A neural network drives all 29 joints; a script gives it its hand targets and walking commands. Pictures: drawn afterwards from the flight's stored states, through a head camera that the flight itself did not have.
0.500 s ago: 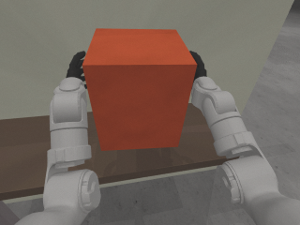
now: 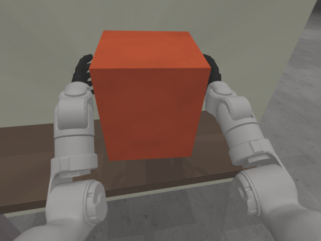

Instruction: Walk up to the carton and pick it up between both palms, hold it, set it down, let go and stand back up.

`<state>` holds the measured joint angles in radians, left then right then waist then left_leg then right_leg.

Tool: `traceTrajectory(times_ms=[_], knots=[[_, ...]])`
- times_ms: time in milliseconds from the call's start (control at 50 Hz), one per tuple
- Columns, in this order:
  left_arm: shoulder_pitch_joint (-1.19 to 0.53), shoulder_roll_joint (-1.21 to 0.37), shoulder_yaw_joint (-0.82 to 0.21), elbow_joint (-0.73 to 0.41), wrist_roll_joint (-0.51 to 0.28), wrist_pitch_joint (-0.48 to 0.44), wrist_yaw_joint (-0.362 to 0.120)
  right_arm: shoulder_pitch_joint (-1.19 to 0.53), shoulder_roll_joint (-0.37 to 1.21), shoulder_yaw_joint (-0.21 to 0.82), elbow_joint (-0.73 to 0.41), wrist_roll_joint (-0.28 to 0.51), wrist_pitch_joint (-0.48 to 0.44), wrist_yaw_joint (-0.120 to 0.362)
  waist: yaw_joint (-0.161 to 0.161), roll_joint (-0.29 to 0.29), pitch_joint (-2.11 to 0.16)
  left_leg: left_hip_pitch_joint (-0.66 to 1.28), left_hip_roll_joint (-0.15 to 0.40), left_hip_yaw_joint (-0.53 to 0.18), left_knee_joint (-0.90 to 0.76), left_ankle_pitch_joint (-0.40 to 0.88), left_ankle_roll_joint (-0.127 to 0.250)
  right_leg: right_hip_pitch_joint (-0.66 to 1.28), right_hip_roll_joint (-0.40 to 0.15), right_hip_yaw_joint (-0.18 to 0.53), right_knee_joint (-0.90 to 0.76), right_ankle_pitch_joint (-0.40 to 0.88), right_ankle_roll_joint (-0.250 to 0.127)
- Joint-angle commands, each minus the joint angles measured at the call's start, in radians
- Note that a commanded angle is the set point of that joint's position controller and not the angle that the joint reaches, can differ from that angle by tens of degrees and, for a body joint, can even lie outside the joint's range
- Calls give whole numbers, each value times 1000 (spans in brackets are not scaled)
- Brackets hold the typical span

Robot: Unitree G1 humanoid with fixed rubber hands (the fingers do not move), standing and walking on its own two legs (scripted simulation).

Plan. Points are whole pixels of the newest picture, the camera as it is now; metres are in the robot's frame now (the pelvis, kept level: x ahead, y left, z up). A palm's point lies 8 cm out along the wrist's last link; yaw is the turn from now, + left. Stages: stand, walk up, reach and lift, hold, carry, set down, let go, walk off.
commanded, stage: hold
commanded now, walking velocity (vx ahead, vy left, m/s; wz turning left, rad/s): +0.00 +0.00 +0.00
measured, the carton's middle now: (148, 95) +0.39 +0.01 +0.22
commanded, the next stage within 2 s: none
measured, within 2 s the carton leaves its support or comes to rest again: neither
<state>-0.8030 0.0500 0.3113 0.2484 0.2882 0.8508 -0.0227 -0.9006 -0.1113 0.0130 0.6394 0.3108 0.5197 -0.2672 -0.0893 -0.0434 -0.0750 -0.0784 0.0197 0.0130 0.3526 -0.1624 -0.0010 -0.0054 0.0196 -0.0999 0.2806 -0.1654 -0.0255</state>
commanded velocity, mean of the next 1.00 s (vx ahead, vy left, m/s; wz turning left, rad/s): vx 0.00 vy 0.00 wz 0.00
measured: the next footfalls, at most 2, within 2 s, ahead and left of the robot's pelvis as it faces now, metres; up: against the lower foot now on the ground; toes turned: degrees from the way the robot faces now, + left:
none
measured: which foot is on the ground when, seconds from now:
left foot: down 0.00-1.00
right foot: down 0.00-1.00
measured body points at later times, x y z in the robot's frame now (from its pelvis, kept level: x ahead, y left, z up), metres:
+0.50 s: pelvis +0.00 +0.00 +0.00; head -0.08 +0.02 +0.44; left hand +0.38 +0.16 +0.26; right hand +0.38 -0.14 +0.26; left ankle +0.03 +0.12 -0.75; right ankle +0.00 -0.10 -0.75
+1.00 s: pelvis +0.00 +0.00 +0.00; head -0.08 +0.02 +0.44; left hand +0.38 +0.16 +0.26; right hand +0.38 -0.14 +0.26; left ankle +0.03 +0.12 -0.75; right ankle +0.00 -0.10 -0.75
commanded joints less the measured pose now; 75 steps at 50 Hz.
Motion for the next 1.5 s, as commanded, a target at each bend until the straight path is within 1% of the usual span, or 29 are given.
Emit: traceTrajectory(times_ms=[0, 80, 160, 180, 220, 280, 300, 340, 400, 420, 440, 480, 500, 540, 600, 620, 740, 780, 820, 860, 940, 1020, 1100, 1180, 1240, 1300, 1360, 1420, 1480], knots=[[-766, -603, -417, -150, -194, -76, -142, -863, 647, 265, -340, 132, -56, 131, -15, 91, -350, 126, -51, -22, -11, 249, -30, 75, 44, 47, -4, 248, 72], [-754, -600, -444, -182, -199, -76, -138, -844, 644, 280, -373, 136, -53, 123, -14, 90, -369, 136, -53, -21, 0, 265, -31, 79, 43, 48, -6, 253, 76], [-731, -603, -428, -132, -191, -61, -143, -861, 640, 275, -369, 124, -50, 126, -9, 68, -324, 125, -51, -17, -28, 204, -21, 58, 53, 36, -20, 184, 77], [-753, -596, -425, -132, -188, -64, -143, -855, 637, 261, -326, 121, -44, 130, -8, 85, -292, 101, -49, -19, -38, 177, -20, 61, 46, 49, -23, 165, 74], [-780, -600, -423, -118, -195, -71, -138, -884, 650, 260, -338, 120, -50, 137, -8, 98, -317, 80, -53, -14, -36, 142, -14, 51, 41, 55, -18, 134, 70], [-754, -590, -409, -106, -187, -72, -136, -862, 656, 270, -320, 120, -46, 136, -2, 76, -339, 94, -55, -11, -24, 185, -13, 77, 34, 64, -13, 201, 79], [-761, -600, -416, -115, -187, -73, -136, -872, 647, 265, -334, 126, -47, 134, 4, 85, -363, 98, -53, -16, -22, 186, -18, 95, 41, 59, -9, 200, 75], [-746, -597, -412, -121, -201, -75, -139, -880, 664, 279, -364, 136, -47, 129, 6, 58, -372, 104, -55, -15, -18, 218, -12, 94, 42, 57, -8, 241, 81], [-786, -589, -392, -96, -189, -79, -143, -872, 671, 259, -320, 111, -40, 128, 7, 44, -298, 82, -57, -11, -46, 133, -10, 57, 37, 52, -24, 154, 83], [-786, -592, -401, -90, -193, -78, -144, -852, 654, 247, -275, 102, -35, 131, -12, 76, -279, 89, -54, -14, -53, 123, -14, 37, 36, 53, -30, 137, 80], [-785, -598, -397, -90, -187, -78, -145, -845, 649, 231, -261, 107, -37, 136, -5, 85, -286, 83, -49, -14, -51, 116, -16, 36, 40, 44, -29, 121, 74], [-795, -605, -413, -102, -202, -81, -144, -861, 664, 240, -298, 113, -44, 135, -15, 94, -339, 86, -54, -11, -34, 157, -14, 60, 30, 58, -18, 166, 74], [-774, -592, -400, -88, -193, -79, -145, -870, 656, 248, -314, 115, -46, 132, -11, 76, -350, 96, -59, -15, -31, 166, -12, 72, 36, 51, -12, 197, 83], [-771, -590, -412, -105, -199, -83, -149, -858, 645, 249, -317, 123, -45, 127, -26, 101, -349, 92, -56, -16, -22, 195, -19, 85, 36, 56, -12, 217, 77], [-764, -599, -416, -141, -200, -85, -148, -850, 662, 271, -340, 138, -44, 124, -20, 72, -386, 114, -58, -20, -10, 243, -23, 98, 40, 53, -1, 276, 81], [-762, -590, -400, -137, -199, -83, -147, -867, 664, 285, -374, 145, -46, 123, -1, 59, -390, 121, -65, -19, -11, 249, -19, 102, 38, 54, 0, 298, 92], [-731, -584, -405, -130, -184, -63, -149, -853, 648, 286, -358, 143, -40, 117, 5, 65, -318, 122, -59, -20, -22, 227, -20, 69, 43, 49, -11, 253, 83], [-749, -612, -439, -176, -196, -66, -144, -860, 646, 285, -394, 152, -45, 119, -9, 97, -365, 129, -51, -23, -9, 254, -34, 66, 46, 54, -10, 249, 73], [-759, -610, -449, -178, -201, -63, -141, -831, 646, 272, -368, 146, -37, 118, -19, 112, -340, 134, -56, -16, -12, 231, -36, 58, 49, 50, -14, 222, 78], [-757, -594, -432, -151, -204, -62, -142, -848, 647, 269, -359, 135, -33, 121, -18, 79, -341, 110, -55, -16, -23, 182, -24, 57, 47, 51, -19, 186, 78], [-772, -601, -429, -109, -198, -71, -135, -874, 642, 256, -326, 122, -33, 134, -8, 86, -331, 83, -44, -23, -37, 138, -18, 34, 45, 51, -20, 132, 73], [-779, -596, -407, -132, -199, -75, -133, -884, 662, 278, -338, 135, -39, 133, 7, 63, -365, 99, -55, -17, -21, 187, -12, 65, 44, 52, -11, 190, 82], [-766, -603, -421, -115, -197, -69, -136, -864, 645, 271, -325, 140, -38, 128, -10, 89, -332, 118, -51, -20, -15, 235, -26, 62, 44, 55, -14, 236, 75], [-749, -598, -402, -101, -186, -72, -146, -854, 650, 262, -315, 123, -40, 128, -8, 73, -317, 75, -56, -12, -36, 155, -10, 69, 37, 61, -25, 182, 82], [-775, -602, -420, -128, -199, -80, -140, -878, 660, 279, -362, 136, -46, 126, -9, 83, -363, 107, -56, -21, -17, 221, -19, 88, 42, 54, -10, 248, 83], [-757, -589, -382, -78, -179, -71, -150, -852, 646, 257, -290, 116, -34, 126, -1, 63, -287, 98, -58, -15, -41, 157, -12, 61, 37, 55, -30, 179, 87], [-770, -598, -407, -108, -191, -78, -148, -862, 656, 264, -323, 131, -45, 130, -3, 77, -359, 103, -58, -13, -26, 192, -16, 86, 38, 60, -16, 218, 86], [-760, -598, -425, -159, -211, -84, -139, -883, 670, 304, -414, 160, -50, 119, -1, 56, -409, 119, -62, -24, -4, 274, -17, 111, 42, 57, 1, 312, 91], [-754, -587, -420, -130, -190, -71, -142, -857, 640, 284, -355, 140, -41, 118, -15, 66, -353, 144, -57, -22, -16, 228, -24, 59, 43, 54, -17, 244, 83]])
